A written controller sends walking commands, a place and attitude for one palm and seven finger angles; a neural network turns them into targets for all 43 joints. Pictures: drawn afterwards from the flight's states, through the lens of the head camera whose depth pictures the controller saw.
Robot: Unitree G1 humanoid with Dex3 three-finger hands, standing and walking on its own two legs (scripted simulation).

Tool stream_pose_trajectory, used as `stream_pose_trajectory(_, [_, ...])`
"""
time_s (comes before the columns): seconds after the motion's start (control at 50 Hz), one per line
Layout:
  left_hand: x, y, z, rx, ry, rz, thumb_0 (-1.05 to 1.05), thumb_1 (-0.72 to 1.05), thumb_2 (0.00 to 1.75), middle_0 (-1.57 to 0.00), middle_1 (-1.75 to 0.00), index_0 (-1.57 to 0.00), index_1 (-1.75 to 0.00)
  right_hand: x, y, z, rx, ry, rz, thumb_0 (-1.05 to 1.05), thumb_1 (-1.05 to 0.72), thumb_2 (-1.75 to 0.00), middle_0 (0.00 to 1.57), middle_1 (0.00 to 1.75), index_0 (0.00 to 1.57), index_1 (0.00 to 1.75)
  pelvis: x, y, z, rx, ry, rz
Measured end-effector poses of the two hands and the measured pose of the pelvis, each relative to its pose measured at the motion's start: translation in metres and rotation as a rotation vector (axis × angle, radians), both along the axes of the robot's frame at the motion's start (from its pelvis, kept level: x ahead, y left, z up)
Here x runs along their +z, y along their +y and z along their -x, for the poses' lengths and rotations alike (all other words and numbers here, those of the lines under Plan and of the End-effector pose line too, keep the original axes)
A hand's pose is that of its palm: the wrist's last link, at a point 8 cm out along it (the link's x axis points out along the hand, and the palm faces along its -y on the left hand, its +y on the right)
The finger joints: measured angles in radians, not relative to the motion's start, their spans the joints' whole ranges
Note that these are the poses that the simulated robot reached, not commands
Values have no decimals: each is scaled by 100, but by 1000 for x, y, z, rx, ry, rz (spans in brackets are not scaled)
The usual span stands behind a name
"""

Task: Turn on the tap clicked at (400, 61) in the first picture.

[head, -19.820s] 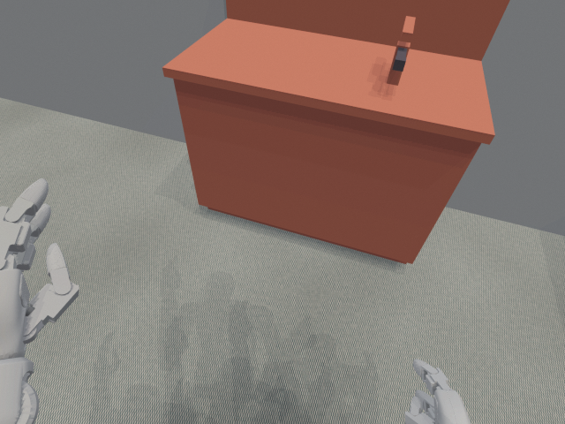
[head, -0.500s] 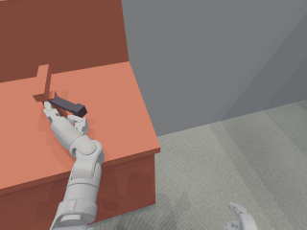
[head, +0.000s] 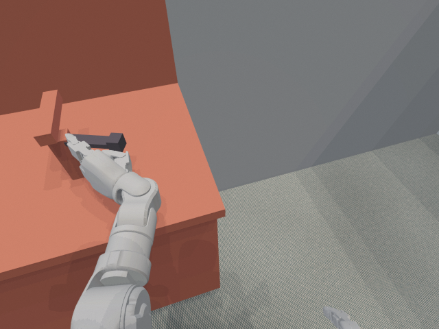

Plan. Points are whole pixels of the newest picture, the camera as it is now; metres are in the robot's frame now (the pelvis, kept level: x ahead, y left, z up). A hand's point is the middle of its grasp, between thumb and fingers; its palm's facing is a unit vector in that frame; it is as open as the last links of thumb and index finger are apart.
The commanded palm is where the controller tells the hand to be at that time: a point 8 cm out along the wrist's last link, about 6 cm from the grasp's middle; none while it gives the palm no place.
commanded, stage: push the lever round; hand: left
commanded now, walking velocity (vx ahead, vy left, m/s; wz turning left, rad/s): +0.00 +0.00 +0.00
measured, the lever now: (116, 142) +0.43 +0.23 +0.10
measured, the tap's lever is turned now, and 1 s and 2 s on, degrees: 67 72 72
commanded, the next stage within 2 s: lift the hand up off the lever in 0.26 s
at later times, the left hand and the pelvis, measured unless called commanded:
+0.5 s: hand (127, 152) +0.41 +0.21 +0.10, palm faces +0.84 -0.53 -0.09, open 7.9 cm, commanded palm +0.36 +0.24 +0.10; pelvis +0.00 +0.00 +0.00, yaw -1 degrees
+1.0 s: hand (123, 151) +0.41 +0.21 +0.10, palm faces +0.84 -0.54 -0.07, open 7.8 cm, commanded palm +0.35 +0.23 +0.12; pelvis +0.00 +0.01 +0.00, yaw -1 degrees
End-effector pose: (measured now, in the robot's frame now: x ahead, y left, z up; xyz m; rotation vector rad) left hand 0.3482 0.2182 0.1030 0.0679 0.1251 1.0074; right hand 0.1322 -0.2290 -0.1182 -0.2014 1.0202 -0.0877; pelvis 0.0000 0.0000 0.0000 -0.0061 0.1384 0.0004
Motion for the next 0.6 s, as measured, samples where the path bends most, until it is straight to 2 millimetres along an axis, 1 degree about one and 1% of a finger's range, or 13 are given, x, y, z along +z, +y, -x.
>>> stream_pose_trajectory(0.12, [0,3,-7,2,4,-5,1,92,92,-15,-15,-12,-13,-1,-8,10,-26,26,9,1,-91,-90,20,29,20,30,0,-1,-3,-3,6,-1])
stream_pose_trajectory(0.3, [0,1,-10,15,-9,11,2,92,91,-13,-13,-10,-13,0,-18,21,-53,45,24,1,-91,-90,20,29,20,30,1,-2,-4,-6,8,-2])
stream_pose_trajectory(0.6, [2,4,-8,1,-21,34,2,91,90,-14,-14,-13,-13,5,-18,28,-75,22,22,1,-91,-90,20,29,20,30,2,-2,3,-16,-5,-1])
